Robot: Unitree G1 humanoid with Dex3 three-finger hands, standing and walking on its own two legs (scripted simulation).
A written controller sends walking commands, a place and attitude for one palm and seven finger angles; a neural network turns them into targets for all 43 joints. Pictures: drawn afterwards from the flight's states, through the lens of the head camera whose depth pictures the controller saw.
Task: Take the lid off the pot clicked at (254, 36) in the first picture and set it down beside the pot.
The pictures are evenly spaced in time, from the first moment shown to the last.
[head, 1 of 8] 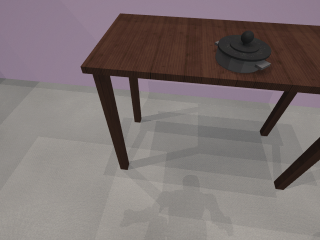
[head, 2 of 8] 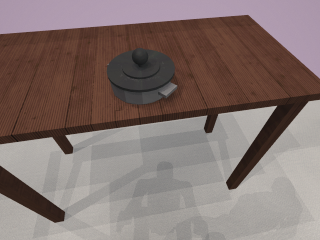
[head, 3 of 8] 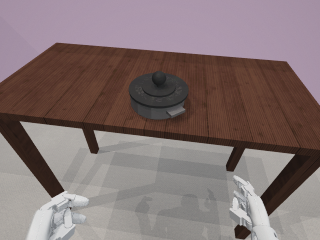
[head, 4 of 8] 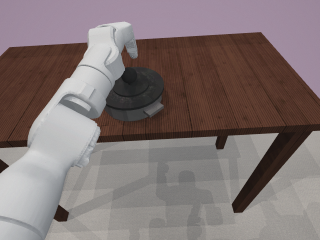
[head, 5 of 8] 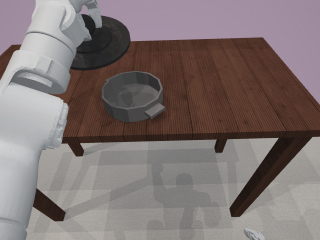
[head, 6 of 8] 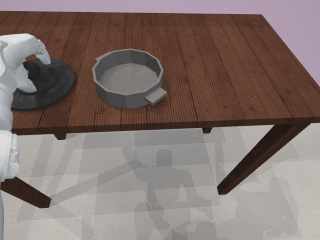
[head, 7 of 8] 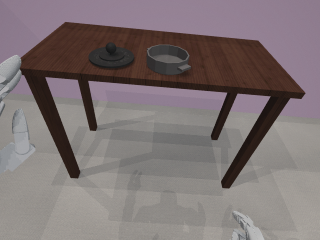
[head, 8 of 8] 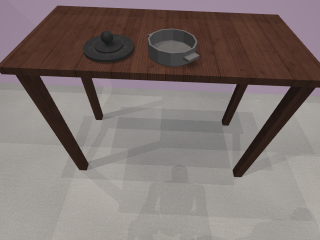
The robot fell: no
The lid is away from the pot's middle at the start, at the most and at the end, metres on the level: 0.00 0.26 0.24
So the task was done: yes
